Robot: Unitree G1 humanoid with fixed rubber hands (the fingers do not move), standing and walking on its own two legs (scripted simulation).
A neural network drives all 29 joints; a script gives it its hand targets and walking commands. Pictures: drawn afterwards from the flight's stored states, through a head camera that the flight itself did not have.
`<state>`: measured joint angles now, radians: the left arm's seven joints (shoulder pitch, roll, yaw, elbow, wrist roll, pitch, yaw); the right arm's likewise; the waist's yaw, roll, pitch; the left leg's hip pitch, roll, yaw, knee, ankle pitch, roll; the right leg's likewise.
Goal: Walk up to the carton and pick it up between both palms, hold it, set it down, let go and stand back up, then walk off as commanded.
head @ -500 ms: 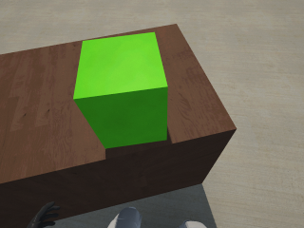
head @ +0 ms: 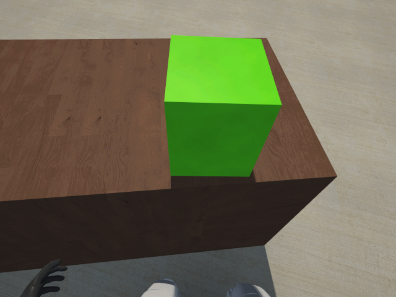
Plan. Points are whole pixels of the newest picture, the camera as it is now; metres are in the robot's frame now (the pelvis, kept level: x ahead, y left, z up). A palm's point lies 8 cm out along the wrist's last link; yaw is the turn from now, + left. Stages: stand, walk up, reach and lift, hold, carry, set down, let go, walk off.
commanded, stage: walk up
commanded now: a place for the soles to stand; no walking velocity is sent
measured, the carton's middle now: (213, 111) +0.49 +0.00 +0.06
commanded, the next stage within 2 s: none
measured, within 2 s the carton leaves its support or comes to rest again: neither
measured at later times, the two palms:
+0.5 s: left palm out of the picture +0.09 +0.31 -0.08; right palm out of the picture +0.08 -0.35 -0.09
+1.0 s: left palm out of the picture +0.09 +0.28 -0.07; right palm out of the picture +0.13 -0.37 -0.09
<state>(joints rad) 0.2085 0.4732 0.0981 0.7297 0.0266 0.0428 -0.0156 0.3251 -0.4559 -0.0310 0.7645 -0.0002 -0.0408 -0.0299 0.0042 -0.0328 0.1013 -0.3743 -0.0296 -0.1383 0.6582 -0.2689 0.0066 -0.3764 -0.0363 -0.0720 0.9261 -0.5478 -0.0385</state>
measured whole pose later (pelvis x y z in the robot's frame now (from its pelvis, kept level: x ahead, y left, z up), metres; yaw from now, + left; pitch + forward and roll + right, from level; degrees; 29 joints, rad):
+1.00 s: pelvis +0.03 -0.06 +0.01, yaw +5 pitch +0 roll +3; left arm 0.24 0.43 0.08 0.79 0.03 -0.02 -0.01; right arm 0.26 -0.44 -0.03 0.80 0.00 -0.03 -0.03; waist 0.00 -0.02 0.09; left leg -0.44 -0.04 -0.13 0.87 -0.45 -0.01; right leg -0.27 -0.05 -0.08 0.64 -0.37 -0.04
